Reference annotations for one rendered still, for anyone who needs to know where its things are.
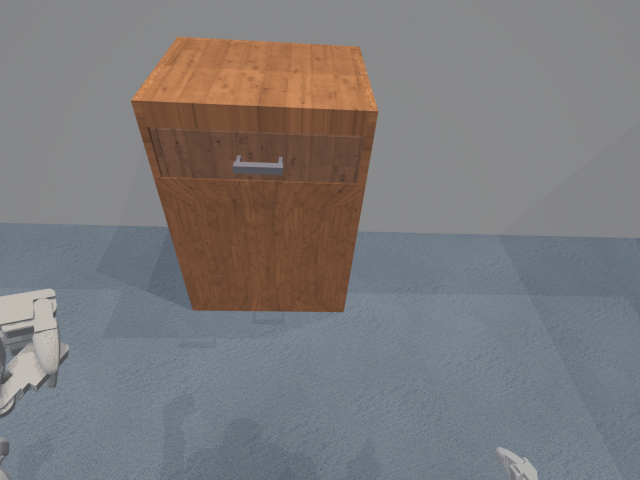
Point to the drawer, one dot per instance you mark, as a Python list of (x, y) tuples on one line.
[(200, 153)]

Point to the robot right hand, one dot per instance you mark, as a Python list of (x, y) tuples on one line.
[(517, 468)]

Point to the cabinet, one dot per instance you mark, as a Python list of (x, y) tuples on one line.
[(261, 245)]

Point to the robot left hand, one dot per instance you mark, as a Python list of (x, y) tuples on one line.
[(29, 329)]

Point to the handle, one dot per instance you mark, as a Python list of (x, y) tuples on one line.
[(258, 167)]

